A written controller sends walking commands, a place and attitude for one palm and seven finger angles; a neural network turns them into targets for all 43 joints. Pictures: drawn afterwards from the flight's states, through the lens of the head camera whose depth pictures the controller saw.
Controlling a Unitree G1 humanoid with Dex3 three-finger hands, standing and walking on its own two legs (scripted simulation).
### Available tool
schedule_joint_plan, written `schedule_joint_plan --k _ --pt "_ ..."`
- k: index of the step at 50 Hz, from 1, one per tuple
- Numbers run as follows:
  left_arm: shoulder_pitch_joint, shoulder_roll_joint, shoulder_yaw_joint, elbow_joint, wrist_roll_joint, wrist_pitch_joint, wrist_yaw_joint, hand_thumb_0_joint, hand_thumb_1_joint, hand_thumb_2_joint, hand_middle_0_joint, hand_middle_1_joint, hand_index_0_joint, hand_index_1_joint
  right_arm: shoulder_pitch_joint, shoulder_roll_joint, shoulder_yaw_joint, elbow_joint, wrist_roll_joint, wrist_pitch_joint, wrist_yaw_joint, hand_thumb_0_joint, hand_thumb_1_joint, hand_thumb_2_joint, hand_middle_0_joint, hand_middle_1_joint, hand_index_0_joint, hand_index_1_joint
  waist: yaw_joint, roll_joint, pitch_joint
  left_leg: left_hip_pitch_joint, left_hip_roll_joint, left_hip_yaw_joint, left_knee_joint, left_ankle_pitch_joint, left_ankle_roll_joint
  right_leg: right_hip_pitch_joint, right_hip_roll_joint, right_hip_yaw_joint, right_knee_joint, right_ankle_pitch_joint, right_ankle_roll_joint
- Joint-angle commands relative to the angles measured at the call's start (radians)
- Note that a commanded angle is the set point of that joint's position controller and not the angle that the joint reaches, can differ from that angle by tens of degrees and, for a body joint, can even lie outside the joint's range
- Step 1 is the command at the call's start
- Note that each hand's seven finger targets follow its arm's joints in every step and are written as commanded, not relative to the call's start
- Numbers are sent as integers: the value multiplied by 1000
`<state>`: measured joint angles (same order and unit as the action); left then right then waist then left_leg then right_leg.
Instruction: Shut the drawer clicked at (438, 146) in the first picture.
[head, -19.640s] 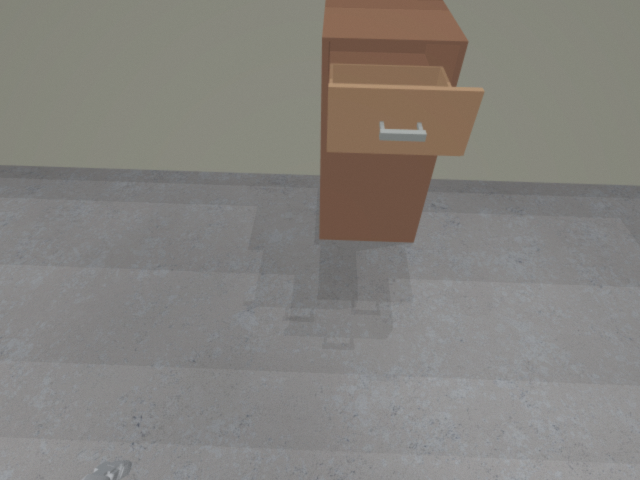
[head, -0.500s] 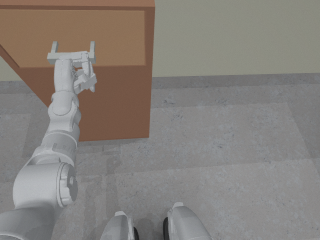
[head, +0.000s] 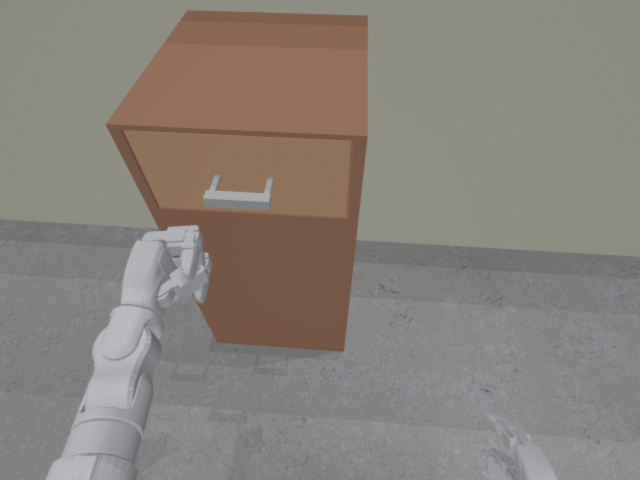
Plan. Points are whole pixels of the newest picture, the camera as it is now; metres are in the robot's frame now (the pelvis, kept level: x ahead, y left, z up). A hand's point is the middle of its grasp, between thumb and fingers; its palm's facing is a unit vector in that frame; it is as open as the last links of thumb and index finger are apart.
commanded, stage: draw the hand back to the body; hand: left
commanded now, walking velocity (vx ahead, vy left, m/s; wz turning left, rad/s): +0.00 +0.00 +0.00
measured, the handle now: (240, 191) +0.57 +0.16 +0.00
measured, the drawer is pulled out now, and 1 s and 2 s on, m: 0.00 0.00 0.00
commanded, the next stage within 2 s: step back with the hand held close in 0.88 s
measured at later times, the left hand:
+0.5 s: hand (72, 331) +0.23 +0.23 +0.16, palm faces +0.29 -0.91 -0.30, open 3.2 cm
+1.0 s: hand out of the picture +0.17 +0.25 +0.19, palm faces +0.42 -0.84 -0.36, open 3.2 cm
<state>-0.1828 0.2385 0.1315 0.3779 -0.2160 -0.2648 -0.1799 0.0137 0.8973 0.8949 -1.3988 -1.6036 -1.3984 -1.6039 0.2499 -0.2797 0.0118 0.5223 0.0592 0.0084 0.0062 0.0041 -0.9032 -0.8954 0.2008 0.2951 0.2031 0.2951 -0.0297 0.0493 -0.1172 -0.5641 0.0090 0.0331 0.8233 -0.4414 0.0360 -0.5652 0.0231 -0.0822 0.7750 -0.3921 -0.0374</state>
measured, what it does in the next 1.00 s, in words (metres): stands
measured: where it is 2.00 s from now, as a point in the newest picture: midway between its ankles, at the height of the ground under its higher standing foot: outside the picture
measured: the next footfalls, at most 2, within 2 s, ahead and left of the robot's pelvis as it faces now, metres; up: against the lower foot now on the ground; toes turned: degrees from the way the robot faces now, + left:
none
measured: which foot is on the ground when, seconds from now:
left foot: down 0.00-1.00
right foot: down 0.00-1.00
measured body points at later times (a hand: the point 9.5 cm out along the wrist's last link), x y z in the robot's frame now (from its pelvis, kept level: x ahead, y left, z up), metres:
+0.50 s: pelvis +0.00 +0.01 +0.04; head -0.01 -0.01 +0.48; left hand +0.21 +0.28 +0.17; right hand +0.19 -0.20 -0.05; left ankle -0.02 +0.09 -0.70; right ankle -0.01 -0.10 -0.70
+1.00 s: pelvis -0.01 +0.01 +0.04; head -0.03 -0.01 +0.48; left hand +0.14 +0.30 +0.21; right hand +0.18 -0.20 -0.04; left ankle -0.02 +0.09 -0.70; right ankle -0.01 -0.10 -0.70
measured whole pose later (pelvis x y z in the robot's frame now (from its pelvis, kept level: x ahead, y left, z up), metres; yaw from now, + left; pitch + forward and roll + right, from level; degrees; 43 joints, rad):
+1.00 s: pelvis -0.01 +0.01 +0.04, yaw +0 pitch -5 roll -1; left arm 0.52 0.31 0.26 -0.45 -0.07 -0.08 0.12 0.01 0.89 0.89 -1.40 -1.60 -1.40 -1.60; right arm 0.21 -0.22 0.04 0.61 0.01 -0.11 -0.06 0.01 -0.90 -0.90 0.20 0.30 0.21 0.30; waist 0.07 0.07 0.01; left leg -0.09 -0.03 0.04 0.46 -0.28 0.05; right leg -0.10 0.01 -0.06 0.42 -0.24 -0.02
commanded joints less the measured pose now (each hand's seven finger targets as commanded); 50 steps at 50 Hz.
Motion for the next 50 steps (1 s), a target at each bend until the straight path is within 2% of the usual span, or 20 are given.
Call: schedule_joint_plan --k 1,2,3,4,6,7,8,12,16,18,20,23,26,32,35,38,40,44,49,50 --pt "-221 259 59 -375 80 -4 96 0 900 900 -1400 -1600 -1400 -1600 -89 -84 -35 -142 5 -30 -44 0 -900 -900 200 300 200 300 34 -34 -253 200 -12 -28 -194 308 4 283 -30 97 -162 315 7" --pt "-167 213 38 -413 90 25 148 0 900 900 -1400 -1600 -1400 -1600 -104 -72 -28 -161 3 -24 -57 0 -900 -900 200 300 200 300 21 -27 -212 220 -8 -24 -221 291 4 288 -35 97 -195 294 11" --pt "-150 215 37 -469 91 42 173 0 900 900 -1400 -1600 -1400 -1600 -111 -74 -24 -168 2 -30 -65 0 -900 -900 200 300 200 300 26 -49 -214 228 -7 -34 -233 291 5 308 -34 95 -205 290 12" --pt "-79 197 24 -468 104 65 194 0 900 900 -1400 -1600 -1400 -1600 -122 -68 -18 -160 0 -28 -72 0 -900 -900 200 300 200 300 30 -23 -187 248 -3 -29 -250 307 4 324 -38 93 -214 307 11" --pt "-36 216 42 -520 118 96 231 0 900 900 -1400 -1600 -1400 -1600 -135 -66 -9 -151 -5 -24 -80 0 -900 -900 200 300 200 300 34 -16 -147 285 0 -37 -287 322 4 347 -37 83 -242 313 8" --pt "-9 196 26 -539 123 110 240 0 900 900 -1400 -1600 -1400 -1600 -146 -62 -5 -148 -6 -25 -82 0 -900 -900 200 300 200 300 31 -13 -112 308 4 -36 -302 326 4 342 -36 80 -261 313 8" --pt "9 208 34 -546 125 122 248 0 900 900 -1400 -1600 -1400 -1600 -150 -67 -4 -139 -8 -25 -86 0 -900 -900 200 300 200 300 32 -49 -87 316 6 -39 -316 330 6 353 -31 79 -283 313 8" --pt "86 187 29 -636 139 147 270 0 900 900 -1400 -1600 -1400 -1600 -168 -59 6 -129 -18 -36 -89 0 -900 -900 200 300 200 300 35 -2 -46 402 8 -47 -376 354 2 384 -29 68 -330 313 5" --pt "189 192 49 -724 141 156 277 0 900 900 -1400 -1600 -1400 -1600 -180 -59 8 -120 -30 -54 -85 0 -900 -900 200 300 200 300 48 -14 -26 452 11 -52 -418 389 1 434 -27 63 -369 331 5" --pt "255 216 81 -756 140 159 280 0 900 900 -1400 -1600 -1400 -1600 -188 -62 7 -110 -37 -63 -83 0 -900 -900 200 300 200 300 57 -27 -6 456 13 -52 -433 398 2 452 -24 64 -389 337 4" --pt "295 225 105 -834 143 151 284 0 900 900 -1400 -1600 -1400 -1600 -189 -56 6 -112 -39 -73 -78 0 -900 -900 200 300 200 300 63 14 -19 476 14 -56 -444 440 -4 478 -27 62 -389 358 1" --pt "388 247 150 -897 144 149 287 0 900 900 -1400 -1600 -1400 -1600 -191 -57 2 -104 -47 -89 -72 0 -900 -900 200 300 200 300 74 13 -3 482 15 -60 -452 477 -8 497 -23 59 -402 376 0" --pt "478 242 175 -973 142 142 289 0 900 900 -1400 -1600 -1400 -1600 -188 -50 -3 -104 -48 -101 -64 0 -900 -900 200 300 200 300 76 19 4 487 19 -59 -449 521 -11 509 -27 58 -401 402 2" --pt "631 257 244 -1027 134 134 290 0 900 900 -1400 -1600 -1400 -1600 -185 -51 -15 -99 -47 -115 -58 0 -900 -900 200 300 200 300 85 -14 57 454 23 -58 -456 464 -12 495 -24 55 -411 366 5" --pt "666 280 283 -1079 133 120 297 0 900 900 -1400 -1600 -1400 -1600 -188 -49 -16 -101 -43 -129 -63 0 -900 -900 200 300 200 300 91 28 73 438 23 -61 -463 398 -15 489 -24 59 -417 316 3" --pt "648 219 225 -1021 140 123 295 0 900 900 -1400 -1600 -1400 -1600 -180 -55 -19 -84 -44 -138 -65 0 -900 -900 200 300 200 300 72 -19 154 419 25 -65 -470 337 -10 433 -21 57 -435 258 4" --pt "606 220 217 -1025 146 118 301 0 900 900 -1400 -1600 -1400 -1600 -178 -59 -21 -80 -43 -143 -69 0 -900 -900 200 300 200 300 66 -9 165 414 26 -73 -477 283 -7 418 -25 59 -432 210 5" --pt "595 246 239 -1047 149 107 312 0 900 900 -1400 -1600 -1400 -1600 -178 -56 -22 -80 -47 -157 -79 0 -900 -900 200 300 200 300 80 -16 106 427 19 -71 -474 267 -1 446 -31 66 -430 195 4" --pt "611 258 254 -1087 152 101 321 0 900 900 -1400 -1600 -1400 -1600 -182 -48 -13 -77 -50 -181 -80 0 -900 -900 200 300 200 300 91 59 74 429 18 -79 -473 311 -11 479 -33 67 -409 238 -3" --pt "620 260 259 -1085 151 100 322 0 900 900 -1400 -1600 -1400 -1600 -180 -47 -14 -75 -50 -183 -80 0 -900 -900 200 300 200 300 91 45 75 429 19 -77 -471 326 -13 483 -32 65 -408 252 -3"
